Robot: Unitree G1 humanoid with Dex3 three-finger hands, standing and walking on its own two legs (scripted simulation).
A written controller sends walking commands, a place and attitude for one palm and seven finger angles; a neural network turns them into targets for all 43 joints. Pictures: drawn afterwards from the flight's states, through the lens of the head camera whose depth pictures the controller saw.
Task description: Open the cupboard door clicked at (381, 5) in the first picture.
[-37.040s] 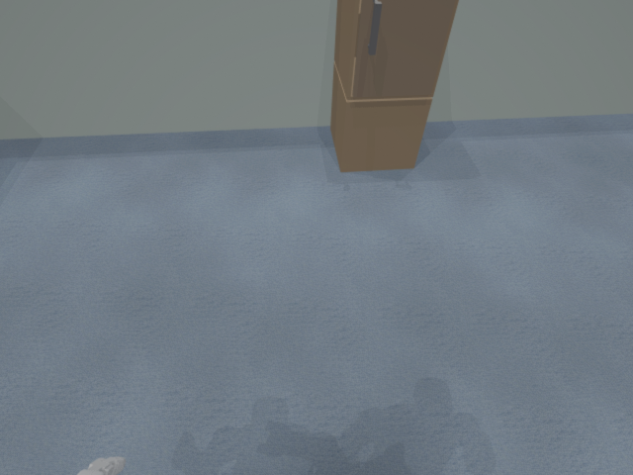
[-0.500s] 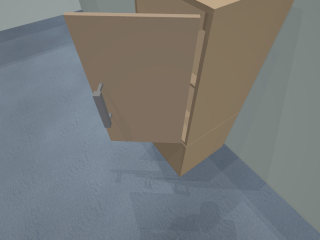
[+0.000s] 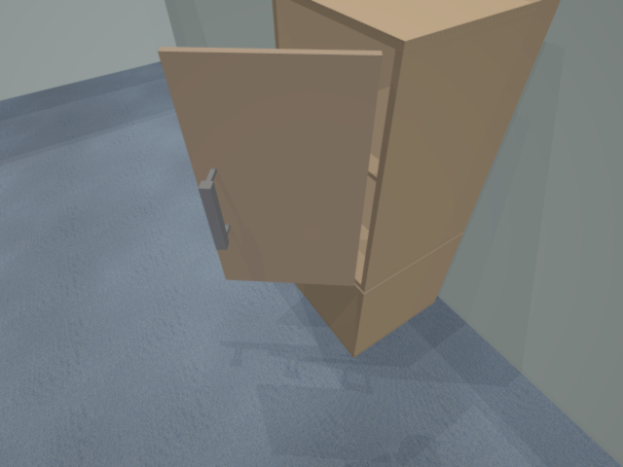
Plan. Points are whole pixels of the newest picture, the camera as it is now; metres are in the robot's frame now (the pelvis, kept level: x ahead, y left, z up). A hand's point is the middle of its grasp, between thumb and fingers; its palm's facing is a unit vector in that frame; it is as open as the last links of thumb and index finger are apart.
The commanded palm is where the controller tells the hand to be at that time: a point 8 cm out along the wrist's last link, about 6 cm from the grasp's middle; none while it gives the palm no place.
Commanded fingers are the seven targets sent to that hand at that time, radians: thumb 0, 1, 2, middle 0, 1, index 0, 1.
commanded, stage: come to a stop and stand still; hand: left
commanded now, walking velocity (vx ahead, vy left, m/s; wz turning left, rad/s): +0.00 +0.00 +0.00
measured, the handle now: (217, 210) +0.60 +0.23 -0.06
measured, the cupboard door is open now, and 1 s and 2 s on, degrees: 52 52 52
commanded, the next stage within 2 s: look again from close up in 0.02 s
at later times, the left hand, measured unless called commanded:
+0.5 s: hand out of the picture +0.00 +0.16 -0.17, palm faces +0.02 -0.98 -0.19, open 7.3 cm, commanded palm none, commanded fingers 0.00 0.90 0.90 -0.20 -0.30 -0.20 -0.30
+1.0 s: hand (197, 382) +0.23 +0.17 -0.01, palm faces +0.05 -1.00 +0.04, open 7.9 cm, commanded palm +0.14 +0.24 -0.06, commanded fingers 0.00 0.53 0.74 -0.23 -0.54 -0.23 -0.54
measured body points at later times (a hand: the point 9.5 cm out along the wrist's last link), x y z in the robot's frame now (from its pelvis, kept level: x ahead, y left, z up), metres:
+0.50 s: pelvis +0.01 +0.00 +0.00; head +0.02 -0.01 +0.45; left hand +0.00 +0.22 -0.16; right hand -0.04 -0.20 -0.16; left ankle -0.03 +0.10 -0.73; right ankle +0.09 -0.09 -0.73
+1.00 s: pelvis +0.02 +0.01 -0.04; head +0.04 +0.02 +0.41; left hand +0.22 +0.22 -0.01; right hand +0.22 -0.26 -0.08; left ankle -0.03 +0.10 -0.73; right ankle +0.09 -0.09 -0.73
